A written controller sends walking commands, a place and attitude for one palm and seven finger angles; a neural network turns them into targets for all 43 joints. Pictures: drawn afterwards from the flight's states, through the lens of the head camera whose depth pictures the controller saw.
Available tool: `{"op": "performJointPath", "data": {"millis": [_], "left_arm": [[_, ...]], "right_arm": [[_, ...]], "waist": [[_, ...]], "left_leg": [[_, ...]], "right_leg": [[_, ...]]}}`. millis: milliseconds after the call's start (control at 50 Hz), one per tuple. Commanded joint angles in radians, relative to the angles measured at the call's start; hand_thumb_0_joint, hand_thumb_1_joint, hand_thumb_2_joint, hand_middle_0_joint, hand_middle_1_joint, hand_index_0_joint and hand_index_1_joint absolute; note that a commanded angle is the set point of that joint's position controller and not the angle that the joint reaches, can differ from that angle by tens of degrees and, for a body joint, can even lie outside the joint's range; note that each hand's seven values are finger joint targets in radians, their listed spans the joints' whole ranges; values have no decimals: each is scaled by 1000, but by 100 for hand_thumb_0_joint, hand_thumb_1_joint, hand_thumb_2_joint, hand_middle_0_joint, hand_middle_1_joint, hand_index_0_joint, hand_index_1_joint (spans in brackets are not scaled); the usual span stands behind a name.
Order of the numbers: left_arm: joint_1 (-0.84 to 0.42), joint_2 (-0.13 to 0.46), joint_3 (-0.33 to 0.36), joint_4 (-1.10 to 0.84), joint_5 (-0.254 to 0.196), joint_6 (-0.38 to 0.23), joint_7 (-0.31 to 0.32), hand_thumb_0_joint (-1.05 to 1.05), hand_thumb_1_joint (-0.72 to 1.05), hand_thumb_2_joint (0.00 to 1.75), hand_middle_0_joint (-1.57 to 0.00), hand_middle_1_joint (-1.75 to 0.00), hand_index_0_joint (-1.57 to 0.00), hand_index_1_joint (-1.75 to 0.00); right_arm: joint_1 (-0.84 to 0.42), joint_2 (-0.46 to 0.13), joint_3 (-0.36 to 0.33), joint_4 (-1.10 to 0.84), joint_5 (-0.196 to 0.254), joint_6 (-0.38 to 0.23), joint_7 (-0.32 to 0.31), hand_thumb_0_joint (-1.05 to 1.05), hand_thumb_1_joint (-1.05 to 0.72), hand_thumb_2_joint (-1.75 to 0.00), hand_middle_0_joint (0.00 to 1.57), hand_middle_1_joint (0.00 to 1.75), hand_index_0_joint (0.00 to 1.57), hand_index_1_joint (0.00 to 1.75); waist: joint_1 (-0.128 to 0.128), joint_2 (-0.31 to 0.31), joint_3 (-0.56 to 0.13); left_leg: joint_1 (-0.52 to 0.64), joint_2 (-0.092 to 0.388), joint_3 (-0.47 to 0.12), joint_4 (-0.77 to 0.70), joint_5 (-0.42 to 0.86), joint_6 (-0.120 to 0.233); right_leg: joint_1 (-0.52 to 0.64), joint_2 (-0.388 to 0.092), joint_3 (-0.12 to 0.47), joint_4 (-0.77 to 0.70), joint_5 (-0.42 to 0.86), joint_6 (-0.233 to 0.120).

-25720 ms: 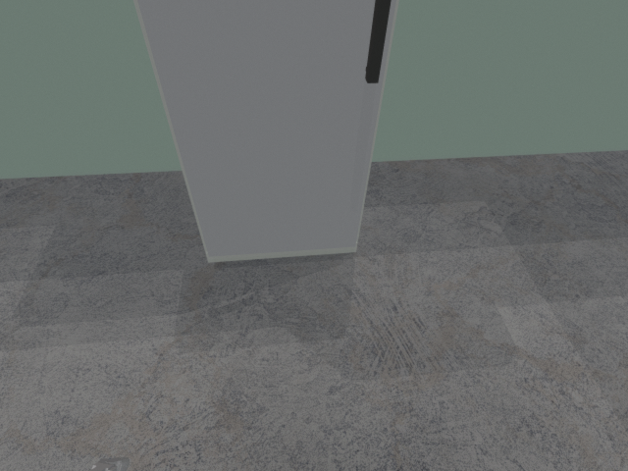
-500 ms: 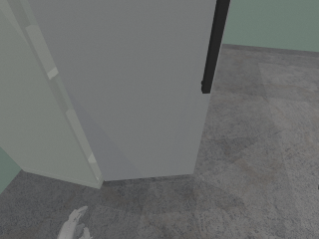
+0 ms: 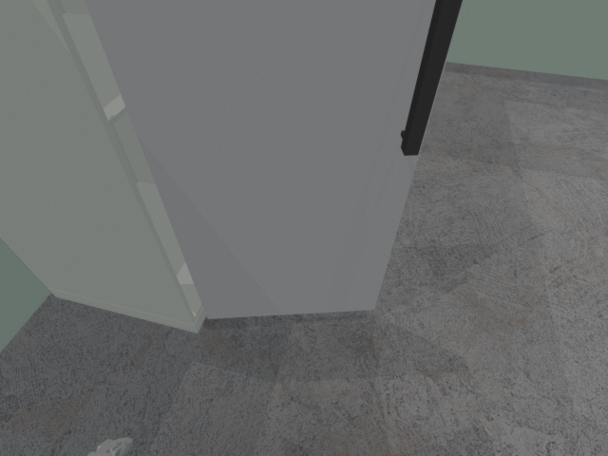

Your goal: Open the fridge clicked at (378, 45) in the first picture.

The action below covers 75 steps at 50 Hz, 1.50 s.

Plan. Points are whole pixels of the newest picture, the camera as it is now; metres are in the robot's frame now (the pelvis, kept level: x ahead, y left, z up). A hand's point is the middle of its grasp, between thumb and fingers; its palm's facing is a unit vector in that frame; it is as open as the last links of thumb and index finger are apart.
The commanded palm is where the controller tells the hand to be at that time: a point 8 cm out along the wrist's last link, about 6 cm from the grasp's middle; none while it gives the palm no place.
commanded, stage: let the arm hang, fingers relaxed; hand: right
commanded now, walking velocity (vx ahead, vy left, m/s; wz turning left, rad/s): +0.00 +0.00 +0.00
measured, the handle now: (431, 47) +0.68 -0.14 +0.24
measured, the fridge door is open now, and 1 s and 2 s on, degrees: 72 72 72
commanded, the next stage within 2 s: look to check the result in 0.82 s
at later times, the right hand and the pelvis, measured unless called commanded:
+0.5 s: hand out of the picture +0.06 -0.24 -0.15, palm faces -0.01 +0.94 -0.34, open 7.4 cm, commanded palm none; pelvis +0.02 +0.01 +0.01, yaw +0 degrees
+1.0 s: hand out of the picture +0.14 -0.22 -0.14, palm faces -0.06 +0.95 -0.31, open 7.4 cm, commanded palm none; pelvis +0.05 +0.01 +0.02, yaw +2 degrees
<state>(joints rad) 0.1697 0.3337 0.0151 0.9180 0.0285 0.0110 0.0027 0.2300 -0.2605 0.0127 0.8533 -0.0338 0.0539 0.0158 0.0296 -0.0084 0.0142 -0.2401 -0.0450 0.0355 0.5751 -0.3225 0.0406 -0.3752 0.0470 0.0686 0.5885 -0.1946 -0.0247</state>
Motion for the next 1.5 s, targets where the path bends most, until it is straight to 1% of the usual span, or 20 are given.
{"op": "performJointPath", "data": {"millis": [0, 40, 60, 80, 140, 220, 340, 440, 520, 560, 600, 720, 900, 1040, 1060, 1120, 1180, 1260, 1420, 1480], "left_arm": [[1, 127, 27, -7, 1, -17, 20, 0, 90, 90, -20, -30, -20, -30], [-19, 133, 22, 21, 1, -22, 25, 0, 90, 90, -20, -30, -20, -30], [-24, 147, 23, 30, -3, -24, 28, 0, 90, 90, -20, -30, -20, -30], [-16, 136, 22, 46, -4, -27, 30, 0, 90, 90, -20, -30, -20, -30], [16, 113, 22, 89, -6, -26, 37, 0, 90, 90, -20, -30, -20, -30], [36, 113, 27, 122, -7, -21, 40, 0, 90, 90, -20, -30, -20, -30], [12, 123, 28, 144, -7, -18, 36, 0, 90, 90, -20, -30, -20, -30], [-27, 137, 28, 147, -6, -20, 29, 0, 90, 90, -20, -30, -20, -30], [-56, 145, 26, 150, -7, -29, 26, 0, 90, 90, -20, -30, -20, -30], [-69, 151, 26, 146, -9, -32, 25, 0, 90, 90, -20, -30, -20, -30], [-85, 154, 25, 148, -9, -33, 24, 0, 90, 90, -20, -30, -20, -30], [-111, 173, 22, 144, -9, -34, 23, 0, 90, 90, -20, -30, -20, -30], [-112, 189, 18, 137, -11, -35, 27, 0, 90, 90, -20, -30, -20, -30], [-102, 193, 17, 144, -14, -33, 30, 0, 90, 90, -20, -30, -20, -30], [-99, 190, 17, 143, -15, -32, 31, 0, 90, 90, -20, -30, -20, -30], [-94, 187, 18, 149, -15, -29, 32, 0, 90, 90, -20, -30, -20, -30], [-91, 183, 19, 152, -14, -28, 33, 0, 90, 90, -20, -30, -20, -30], [-86, 182, 19, 153, -16, -28, 34, 0, 90, 90, -20, -30, -20, -30], [-95, 175, 20, 158, -15, -28, 33, 0, 90, 90, -20, -30, -20, -30], [-93, 174, 21, 155, -14, -29, 33, 0, 90, 90, -20, -30, -20, -30]], "right_arm": [[-121, -226, -58, 2, 13, -63, -22, 0, -90, -90, 20, 30, 20, 30], [-57, -210, -61, 80, 18, -60, -21, 0, -90, -90, 20, 30, 20, 30], [-27, -217, -64, 111, 17, -63, -22, 0, -90, -90, 20, 30, 20, 30], [-14, -198, -65, 140, 19, -65, -21, 0, -90, -90, 20, 30, 20, 30], [-5, -167, -62, 192, 21, -69, -22, 0, -90, -90, 20, 30, 20, 30], [-20, -158, -58, 227, 23, -71, -25, 0, -90, -90, 20, 30, 20, 30], [-47, -177, -55, 246, 23, -71, -27, 0, -90, -90, 20, 30, 20, 30], [-81, -204, -56, 239, 22, -75, -27, 0, -90, -90, 20, 30, 20, 30], [-110, -222, -57, 225, 23, -82, -30, 0, -90, -90, 20, 30, 20, 30], [-119, -230, -58, 215, 21, -86, -32, 0, -90, -90, 20, 30, 20, 30], [-137, -234, -59, 209, 22, -86, -32, 0, -90, -90, 20, 30, 20, 30], [-165, -248, -61, 194, 22, -87, -32, 0, -90, -90, 20, 30, 20, 30], [-164, -257, -63, 190, 24, -88, -34, 0, -90, -90, 20, 30, 20, 30], [-150, -258, -62, 202, 26, -86, -35, 0, -90, -90, 20, 30, 20, 30], [-139, -258, -62, 202, 25, -87, -36, 0, -90, -90, 20, 30, 20, 30], [-142, -254, -60, 208, 27, -85, -37, 0, -90, -90, 20, 30, 20, 30], [-134, -250, -59, 211, 27, -84, -38, 0, -90, -90, 20, 30, 20, 30], [-127, -252, -61, 213, 26, -86, -39, 0, -90, -90, 20, 30, 20, 30], [-131, -246, -60, 212, 27, -85, -39, 0, -90, -90, 20, 30, 20, 30], [-129, -247, -61, 210, 26, -87, -41, 0, -90, -90, 20, 30, 20, 30]], "waist": [[8, -82, -4], [-28, -172, -2], [-42, -146, -29], [-43, -122, -53], [-30, -102, -59], [-19, -40, -10], [-21, 3, 22], [-24, 29, 9], [-27, 44, -34], [-28, 46, -61], [-26, 38, -50], [-24, 5, -46], [-23, 8, -72], [-23, -3, -74], [-25, 21, -84], [-21, 25, -61], [-20, 8, -63], [-21, 32, -73], [-21, 15, -46], [-21, 33, -58]], "left_leg": [[-107, 155, -197, -238, -105, 70], [11, 105, -159, -199, -68, 41], [69, 103, -150, -202, -29, 37], [105, 112, -150, -211, -10, 37], [86, 131, -161, -250, 1, 46], [47, 137, -160, -291, -15, 46], [41, 136, -151, -302, -9, 37], [55, 138, -149, -301, 35, 28], [94, 145, -144, -283, 158, 19], [114, 150, -143, -276, 226, 11], [114, 155, -140, -277, 251, 8], [128, 157, -145, -289, 267, 6], [165, 162, -149, -299, 341, 1], [174, 161, -156, -308, 349, 0], [175, 162, -154, -309, 371, -6], [164, 161, -153, -313, 362, -6], [161, 162, -155, -313, 362, -4], [169, 158, -156, -311, 383, -6], [158, 157, -161, -317, 356, -6], [163, 160, -159, -314, 386, -9]], "right_leg": [[143, -103, 121, -117, -1, -27], [52, -134, 194, -228, -70, -46], [41, -141, 202, -236, -56, -50], [41, -137, 188, -235, -50, -47], [97, -122, 151, -211, -17, -35], [124, -126, 140, -207, 1, -31], [137, -133, 137, -229, 17, -30], [162, -138, 133, -243, 57, -30], [197, -143, 126, -245, 169, -27], [219, -144, 117, -235, 232, -25], [228, -145, 112, -242, 250, -22], [244, -148, 103, -256, 270, -14], [279, -149, 90, -246, 316, -9], [294, -154, 84, -245, 310, -9], [303, -151, 82, -234, 318, -10], [296, -152, 78, -243, 294, -9], [302, -153, 75, -237, 295, -10], [312, -156, 76, -234, 318, -12], [303, -156, 72, -251, 287, -10], [313, -154, 71, -246, 303, -11]]}}
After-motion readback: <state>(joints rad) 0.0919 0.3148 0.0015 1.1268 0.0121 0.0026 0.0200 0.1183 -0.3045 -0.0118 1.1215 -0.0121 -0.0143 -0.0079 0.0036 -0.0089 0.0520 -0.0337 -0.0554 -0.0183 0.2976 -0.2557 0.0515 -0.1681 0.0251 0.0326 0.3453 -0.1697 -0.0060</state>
